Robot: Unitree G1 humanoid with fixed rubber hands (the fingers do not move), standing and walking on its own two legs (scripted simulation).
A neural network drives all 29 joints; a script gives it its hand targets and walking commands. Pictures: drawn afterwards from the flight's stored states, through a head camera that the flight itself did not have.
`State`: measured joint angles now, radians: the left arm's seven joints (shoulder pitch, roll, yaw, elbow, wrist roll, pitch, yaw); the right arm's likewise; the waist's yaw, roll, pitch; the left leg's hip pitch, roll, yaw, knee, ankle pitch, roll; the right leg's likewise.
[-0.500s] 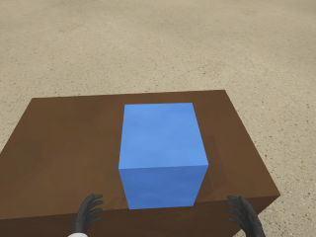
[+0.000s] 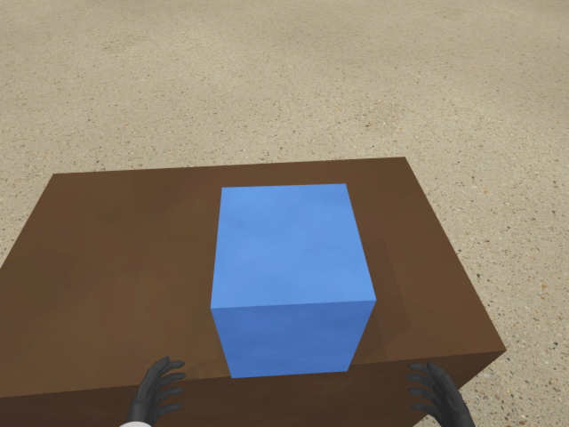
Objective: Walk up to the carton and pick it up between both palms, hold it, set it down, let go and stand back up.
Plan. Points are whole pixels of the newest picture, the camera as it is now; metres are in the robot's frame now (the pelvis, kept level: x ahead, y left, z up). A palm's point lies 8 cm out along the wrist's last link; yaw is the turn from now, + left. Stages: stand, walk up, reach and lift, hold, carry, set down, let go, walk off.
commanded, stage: set down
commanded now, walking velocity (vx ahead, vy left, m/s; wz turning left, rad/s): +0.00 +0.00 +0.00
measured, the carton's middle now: (287, 283) +0.37 +0.02 -0.03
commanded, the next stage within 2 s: let go in 0.32 s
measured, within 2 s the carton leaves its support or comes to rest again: neither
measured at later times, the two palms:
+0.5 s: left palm (140, 424) +0.17 +0.22 -0.08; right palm out of the picture +0.17 -0.22 -0.08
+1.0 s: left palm out of the picture +0.16 +0.25 -0.08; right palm out of the picture +0.15 -0.24 -0.09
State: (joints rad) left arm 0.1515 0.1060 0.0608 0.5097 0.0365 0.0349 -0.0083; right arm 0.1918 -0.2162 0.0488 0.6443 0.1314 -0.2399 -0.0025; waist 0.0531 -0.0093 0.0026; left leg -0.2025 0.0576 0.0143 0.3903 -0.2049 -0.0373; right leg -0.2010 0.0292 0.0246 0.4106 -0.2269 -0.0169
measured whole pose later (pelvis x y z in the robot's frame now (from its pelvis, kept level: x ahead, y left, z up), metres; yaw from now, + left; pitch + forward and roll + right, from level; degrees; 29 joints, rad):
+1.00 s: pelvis +0.00 +0.00 +0.00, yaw +0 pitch +1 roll +0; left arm 0.15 0.20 0.06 0.57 0.04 0.04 0.01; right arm 0.18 -0.25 0.01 0.74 0.06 -0.09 0.00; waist 0.05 -0.01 0.02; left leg -0.21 0.06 0.02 0.41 -0.22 -0.04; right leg -0.20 0.03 0.02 0.42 -0.23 -0.02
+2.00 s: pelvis +0.00 +0.01 +0.00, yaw +0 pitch +1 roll +0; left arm 0.15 0.26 0.06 0.83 0.04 -0.01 0.00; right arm 0.18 -0.28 0.01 0.89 0.06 -0.02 0.00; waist 0.05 -0.01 -0.03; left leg -0.22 0.06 0.02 0.44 -0.23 -0.04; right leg -0.20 0.03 0.02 0.42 -0.23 -0.01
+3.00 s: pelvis -0.02 +0.01 +0.00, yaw +0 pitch -1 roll +0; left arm 0.15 0.27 0.06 0.92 0.04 -0.02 -0.01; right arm 0.18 -0.29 0.01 0.95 0.06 -0.03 0.00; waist 0.05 -0.01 -0.04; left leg -0.22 0.06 0.02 0.44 -0.21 -0.04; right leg -0.20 0.03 0.02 0.42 -0.21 -0.01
